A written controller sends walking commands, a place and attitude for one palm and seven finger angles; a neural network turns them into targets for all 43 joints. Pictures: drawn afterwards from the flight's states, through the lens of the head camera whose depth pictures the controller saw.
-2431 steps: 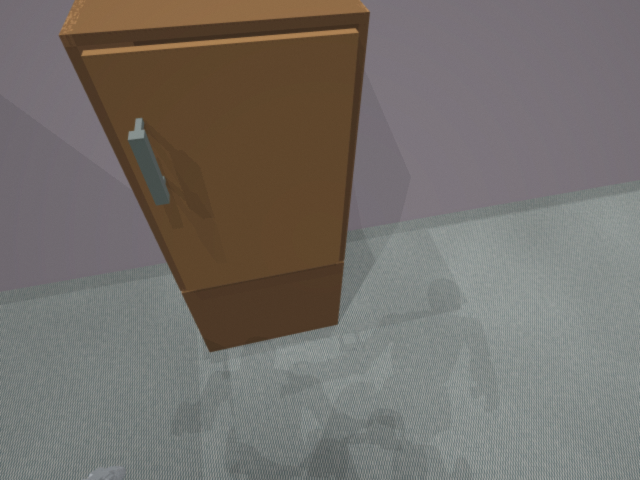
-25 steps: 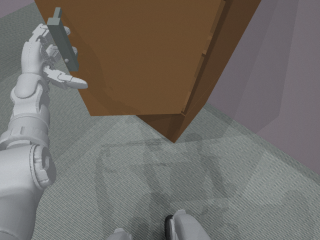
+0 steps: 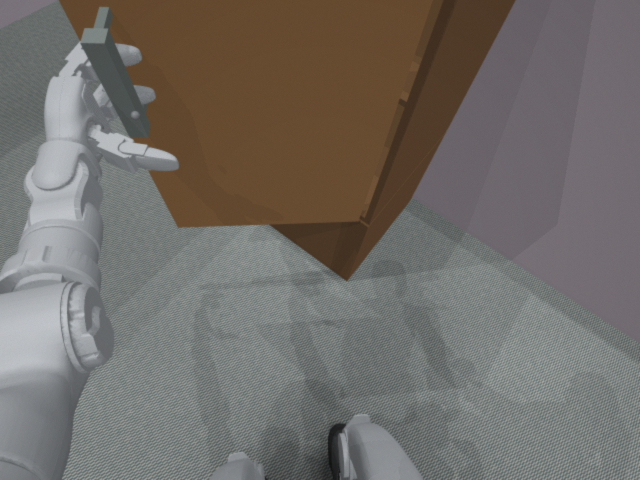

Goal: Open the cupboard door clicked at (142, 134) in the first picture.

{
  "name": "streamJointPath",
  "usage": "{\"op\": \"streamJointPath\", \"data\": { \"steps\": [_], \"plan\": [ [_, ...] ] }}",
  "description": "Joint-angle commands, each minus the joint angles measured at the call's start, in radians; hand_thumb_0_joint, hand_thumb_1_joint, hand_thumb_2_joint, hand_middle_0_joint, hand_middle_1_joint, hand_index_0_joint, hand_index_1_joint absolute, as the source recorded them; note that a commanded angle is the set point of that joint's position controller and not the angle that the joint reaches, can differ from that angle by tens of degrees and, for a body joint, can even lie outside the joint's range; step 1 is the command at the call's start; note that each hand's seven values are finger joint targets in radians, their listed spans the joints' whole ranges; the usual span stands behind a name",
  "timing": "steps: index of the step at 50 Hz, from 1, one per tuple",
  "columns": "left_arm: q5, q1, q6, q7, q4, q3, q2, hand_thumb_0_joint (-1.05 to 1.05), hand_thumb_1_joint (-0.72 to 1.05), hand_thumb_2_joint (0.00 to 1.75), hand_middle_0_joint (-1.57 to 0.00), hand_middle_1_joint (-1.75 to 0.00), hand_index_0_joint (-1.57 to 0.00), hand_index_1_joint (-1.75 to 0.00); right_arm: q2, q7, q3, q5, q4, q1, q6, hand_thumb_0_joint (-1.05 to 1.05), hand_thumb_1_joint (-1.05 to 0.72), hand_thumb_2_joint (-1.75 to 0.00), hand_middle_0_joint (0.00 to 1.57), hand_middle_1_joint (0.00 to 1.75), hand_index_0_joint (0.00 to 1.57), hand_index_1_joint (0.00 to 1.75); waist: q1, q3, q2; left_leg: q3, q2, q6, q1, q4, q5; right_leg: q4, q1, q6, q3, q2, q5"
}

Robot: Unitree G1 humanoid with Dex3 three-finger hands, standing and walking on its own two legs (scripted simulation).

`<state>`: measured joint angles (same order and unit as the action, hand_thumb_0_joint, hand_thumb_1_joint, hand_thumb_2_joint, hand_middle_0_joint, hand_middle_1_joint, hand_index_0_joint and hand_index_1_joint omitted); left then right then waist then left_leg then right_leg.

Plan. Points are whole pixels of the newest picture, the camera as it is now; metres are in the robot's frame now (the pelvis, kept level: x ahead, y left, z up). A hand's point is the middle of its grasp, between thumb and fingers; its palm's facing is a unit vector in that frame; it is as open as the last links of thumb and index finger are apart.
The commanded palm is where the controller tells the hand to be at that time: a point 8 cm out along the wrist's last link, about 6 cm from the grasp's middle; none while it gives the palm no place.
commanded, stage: slide the fingers in behind the handle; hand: left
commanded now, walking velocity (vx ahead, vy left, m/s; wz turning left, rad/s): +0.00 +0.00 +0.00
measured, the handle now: (123, 77) +0.59 +0.17 +0.10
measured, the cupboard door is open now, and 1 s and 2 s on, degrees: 42 42 80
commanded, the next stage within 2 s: close the thumb around the handle in 0.06 s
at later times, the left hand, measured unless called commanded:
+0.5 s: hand (132, 114) +0.53 +0.16 +0.10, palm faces -0.04 -1.00 -0.01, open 10.7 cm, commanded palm +0.51 +0.21 +0.10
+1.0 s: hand (137, 115) +0.53 +0.16 +0.10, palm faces -0.05 -1.00 +0.00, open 5.9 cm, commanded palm +0.50 +0.21 +0.10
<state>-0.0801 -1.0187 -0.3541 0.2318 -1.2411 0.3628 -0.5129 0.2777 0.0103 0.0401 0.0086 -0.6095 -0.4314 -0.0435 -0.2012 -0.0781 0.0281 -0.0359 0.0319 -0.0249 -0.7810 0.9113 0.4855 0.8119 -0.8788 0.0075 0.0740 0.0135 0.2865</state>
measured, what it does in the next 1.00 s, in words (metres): stands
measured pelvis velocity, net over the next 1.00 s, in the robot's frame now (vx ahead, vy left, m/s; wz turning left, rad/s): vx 0.00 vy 0.00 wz -0.01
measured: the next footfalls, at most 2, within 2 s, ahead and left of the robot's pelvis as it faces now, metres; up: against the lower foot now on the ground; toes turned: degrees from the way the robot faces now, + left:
none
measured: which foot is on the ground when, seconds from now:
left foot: down 0.00-1.00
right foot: down 0.00-1.00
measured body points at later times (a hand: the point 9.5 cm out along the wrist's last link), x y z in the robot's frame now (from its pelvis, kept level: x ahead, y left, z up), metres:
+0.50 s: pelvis +0.01 +0.00 +0.00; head +0.13 +0.01 +0.43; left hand +0.53 +0.22 +0.10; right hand -0.01 -0.26 -0.11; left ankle -0.04 +0.10 -0.69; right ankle +0.05 -0.12 -0.69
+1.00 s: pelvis +0.00 +0.00 +0.00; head +0.13 +0.01 +0.43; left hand +0.53 +0.21 +0.10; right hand -0.01 -0.26 -0.11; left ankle -0.04 +0.10 -0.69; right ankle +0.05 -0.12 -0.69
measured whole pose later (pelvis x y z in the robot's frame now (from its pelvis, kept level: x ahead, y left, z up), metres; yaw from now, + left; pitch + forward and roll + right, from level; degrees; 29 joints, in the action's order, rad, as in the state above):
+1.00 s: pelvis +0.00 +0.00 +0.00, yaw -1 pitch +20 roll -2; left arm -0.08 -0.99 -0.36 0.24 -1.22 0.38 -0.50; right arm 0.28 0.01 0.04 0.01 -0.60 -0.43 -0.05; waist -0.20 -0.09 0.03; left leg -0.04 0.03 -0.03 -0.78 0.91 0.49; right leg 0.82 -0.88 0.00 0.06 0.01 0.29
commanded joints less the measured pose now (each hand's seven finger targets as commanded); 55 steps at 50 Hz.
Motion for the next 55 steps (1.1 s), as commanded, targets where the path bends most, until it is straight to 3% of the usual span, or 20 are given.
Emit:
{"op": "streamJointPath", "data": {
  "steps": [1, 4, 5, 8, 10, 11, 14, 21, 25, 27, 29, 33, 35, 37, 39, 45, 48, 49, 54, 55],
  "plan": [
    [-0.010, -0.483, -0.074, 0.001, 0.239, 0.012, -0.212, 0.00, -0.50, 0.30, -0.30, -1.20, -0.30, -1.20, 0.178, 0.007, -0.062, 0.009, 0.036, -0.192, 0.016, 0.00, -0.90, -0.90, 0.20, 0.30, 0.20, 0.30, -0.011, -0.519, 0.141, 0.075, -0.020, 0.016, 0.219, -0.096, -0.449, -0.030, 0.335, 0.014, -0.045, -0.044, -0.310],
    [-0.013, -0.464, -0.059, -0.003, 0.184, 0.037, -0.237, 0.00, -0.50, 0.30, -0.30, -1.20, -0.30, -1.20, 0.183, 0.010, -0.059, 0.007, 0.038, -0.195, 0.013, 0.00, -0.90, -0.90, 0.20, 0.30, 0.20, 0.30, -0.020, -0.454, 0.042, 0.067, -0.023, 0.003, 0.133, -0.102, -0.390, -0.039, 0.369, 0.010, -0.047, -0.046, -0.302],
    [-0.007, -0.468, -0.057, -0.003, 0.197, 0.058, -0.271, 0.00, -0.50, 0.30, -0.30, -1.20, -0.30, -1.20, 0.186, 0.011, -0.059, 0.006, 0.040, -0.193, 0.011, 0.00, -0.90, -0.90, 0.20, 0.30, 0.20, 0.30, -0.010, -0.471, 0.061, 0.059, -0.024, 0.003, 0.123, -0.102, -0.378, -0.040, 0.385, 0.008, -0.055, -0.043, -0.306],
    [0.002, -0.438, -0.068, 0.000, 0.249, 0.055, -0.271, 0.00, -0.50, 0.30, -0.30, -1.20, -0.30, -1.20, 0.179, 0.007, -0.062, 0.007, 0.056, -0.193, 0.008, 0.00, -0.90, -0.90, 0.20, 0.30, 0.20, 0.30, 0.011, -0.531, 0.102, 0.059, -0.025, 0.009, 0.161, -0.098, -0.440, -0.027, 0.409, 0.013, -0.054, -0.044, -0.352],
    [-0.006, -0.453, -0.076, 0.002, 0.253, 0.027, -0.226, 0.00, -0.39, 0.35, -0.31, -1.21, -0.31, -1.21, 0.175, 0.002, -0.063, 0.007, 0.050, -0.194, 0.007, 0.00, -0.90, -0.90, 0.20, 0.30, 0.20, 0.30, 0.000, -0.519, 0.135, 0.070, -0.018, 0.016, 0.207, -0.095, -0.474, -0.026, 0.360, 0.014, -0.044, -0.047, -0.344],
    [-0.014, -0.442, -0.070, 0.002, 0.235, 0.041, -0.235, 0.00, -0.33, 0.37, -0.31, -1.22, -0.31, -1.22, 0.180, 0.003, -0.065, 0.007, 0.044, -0.198, 0.004, 0.00, -0.90, -0.90, 0.20, 0.30, 0.20, 0.30, -0.007, -0.503, 0.078, 0.070, -0.016, 0.012, 0.188, -0.094, -0.463, -0.031, 0.370, 0.011, -0.044, -0.049, -0.346],
    [-0.020, -0.442, -0.071, 0.009, 0.277, 0.033, -0.221, 0.00, -0.16, 0.44, -0.32, -1.24, -0.32, -1.24, 0.179, 0.005, -0.068, 0.006, 0.056, -0.197, 0.002, 0.00, -0.90, -0.90, 0.20, 0.30, 0.20, 0.30, 0.000, -0.536, 0.115, 0.064, -0.019, 0.011, 0.213, -0.095, -0.492, -0.028, 0.383, 0.015, -0.046, -0.049, -0.372],
    [-0.018, -0.461, -0.066, 0.008, 0.250, 0.005, -0.189, 0.00, 0.23, 0.61, -0.35, -1.28, -0.35, -1.28, 0.177, 0.005, -0.069, 0.007, 0.035, -0.196, -0.003, 0.00, -0.90, -0.90, 0.20, 0.30, 0.20, 0.30, -0.015, -0.467, 0.108, 0.075, -0.015, 0.016, 0.217, -0.103, -0.474, -0.037, 0.332, 0.013, -0.038, -0.048, -0.332],
    [-0.025, -0.442, -0.083, 0.002, 0.287, 0.022, -0.194, 0.00, 0.45, 0.71, -0.37, -1.30, -0.37, -1.30, 0.174, 0.001, -0.071, 0.011, 0.037, -0.195, 0.000, 0.00, -0.90, -0.90, 0.20, 0.30, 0.20, 0.30, 0.002, -0.534, 0.134, 0.078, -0.012, 0.024, 0.266, -0.091, -0.559, -0.025, 0.348, 0.015, -0.037, -0.049, -0.376],
    [-0.019, -0.392, -0.076, 0.001, 0.251, 0.022, -0.190, 0.00, 0.56, 0.76, -0.38, -1.31, -0.38, -1.31, 0.174, -0.003, -0.072, 0.009, 0.038, -0.193, -0.005, 0.00, -0.90, -0.90, 0.20, 0.30, 0.20, 0.30, 0.009, -0.491, 0.092, 0.076, -0.011, 0.024, 0.232, -0.097, -0.548, -0.026, 0.357, 0.014, -0.034, -0.050, -0.375],
    [-0.022, -0.419, -0.075, -0.001, 0.265, 0.009, -0.174, 0.00, 0.68, 0.80, -0.38, -1.33, -0.38, -1.33, 0.173, 0.000, -0.071, 0.009, 0.044, -0.188, -0.006, 0.00, -0.90, -0.90, 0.20, 0.30, 0.20, 0.30, -0.001, -0.477, 0.100, 0.072, -0.015, 0.018, 0.226, -0.099, -0.530, -0.030, 0.352, 0.014, -0.036, -0.048, -0.369],
    [-0.017, -0.402, -0.074, -0.007, 0.264, 0.041, -0.215, 0.00, 0.90, 0.90, -0.40, -1.35, -0.40, -1.35, 0.175, 0.000, -0.069, 0.007, 0.051, -0.178, -0.007, 0.00, -0.90, -0.90, 0.20, 0.30, 0.20, 0.30, 0.014, -0.478, 0.070, 0.066, -0.021, 0.015, 0.183, -0.108, -0.470, -0.032, 0.390, 0.014, -0.042, -0.048, -0.355],
    [-0.013, -0.421, -0.085, -0.008, 0.273, 0.020, -0.194, 0.00, 0.90, 0.90, -0.40, -1.35, -0.40, -1.35, 0.170, 0.000, -0.069, 0.008, 0.048, -0.178, -0.004, 0.00, -0.90, -0.90, 0.20, 0.30, 0.20, 0.30, 0.010, -0.492, 0.110, 0.073, -0.018, 0.020, 0.221, -0.102, -0.501, -0.026, 0.362, 0.015, -0.039, -0.047, -0.354],
    [-0.017, -0.417, -0.079, -0.008, 0.239, 0.021, -0.191, 0.00, 0.90, 0.90, -0.40, -1.35, -0.40, -1.35, 0.174, 0.000, -0.068, 0.007, 0.043, -0.176, -0.003, 0.00, -0.90, -0.90, 0.20, 0.30, 0.20, 0.30, -0.002, -0.458, 0.066, 0.067, -0.019, 0.015, 0.188, -0.101, -0.458, -0.034, 0.360, 0.012, -0.042, -0.048, -0.338],
    [-0.015, -0.421, -0.079, -0.009, 0.234, 0.061, -0.250, 0.00, 0.90, 0.90, -0.40, -1.35, -0.40, -1.35, 0.180, 0.007, -0.065, 0.006, 0.049, -0.178, -0.001, 0.00, -0.90, -0.90, 0.20, 0.30, 0.20, 0.30, 0.006, -0.455, 0.060, 0.062, -0.025, 0.009, 0.145, -0.107, -0.420, -0.031, 0.394, 0.014, -0.048, -0.046, -0.334],
    [-0.007, -0.438, -0.077, -0.003, 0.250, 0.068, -0.269, 0.00, 0.90, 0.90, -0.40, -1.35, -0.40, -1.35, 0.177, 0.010, -0.063, 0.008, 0.055, -0.178, 0.002, 0.00, -0.90, -0.90, 0.20, 0.30, 0.20, 0.30, 0.007, -0.506, 0.091, 0.061, -0.023, 0.012, 0.162, -0.098, -0.446, -0.022, 0.397, 0.011, -0.052, -0.043, -0.353],
    [-0.007, -0.426, -0.067, 0.001, 0.235, 0.048, -0.248, 0.00, 0.90, 0.90, -0.40, -1.35, -0.40, -1.35, 0.178, 0.009, -0.063, 0.005, 0.057, -0.177, 0.000, 0.00, -0.90, -0.90, 0.20, 0.30, 0.20, 0.30, 0.002, -0.477, 0.076, 0.059, -0.024, 0.010, 0.146, -0.101, -0.416, -0.030, 0.383, 0.010, -0.051, -0.045, -0.327],
    [-0.014, -0.462, -0.074, 0.000, 0.261, 0.017, -0.205, 0.00, 0.90, 0.90, -0.40, -1.35, -0.40, -1.35, 0.173, 0.009, -0.063, 0.007, 0.059, -0.177, 0.004, 0.00, -0.90, -0.90, 0.20, 0.30, 0.20, 0.30, -0.007, -0.484, 0.110, 0.067, -0.024, 0.012, 0.174, -0.101, -0.434, -0.028, 0.365, 0.013, -0.047, -0.045, -0.326],
    [-0.031, -0.313, -0.070, 0.003, 0.262, 0.042, -0.196, 0.00, 0.90, 0.90, -0.40, -1.35, -0.40, -1.35, 0.177, 0.002, -0.068, 0.004, 0.072, -0.176, 0.004, 0.00, -0.90, -0.90, 0.20, 0.30, 0.20, 0.30, 0.033, -0.505, 0.055, 0.058, -0.023, 0.012, 0.170, -0.113, -0.444, -0.029, 0.416, 0.016, -0.042, -0.048, -0.342],
    [-0.029, -0.287, -0.071, 0.006, 0.284, 0.047, -0.202, 0.00, 0.90, 0.90, -0.40, -1.35, -0.40, -1.35, 0.176, 0.000, -0.070, 0.002, 0.076, -0.169, 0.002, 0.00, -0.90, -0.90, 0.20, 0.30, 0.20, 0.30, 0.048, -0.519, 0.080, 0.056, -0.021, 0.016, 0.182, -0.117, -0.460, -0.028, 0.423, 0.016, -0.043, -0.047, -0.353]
  ]
}}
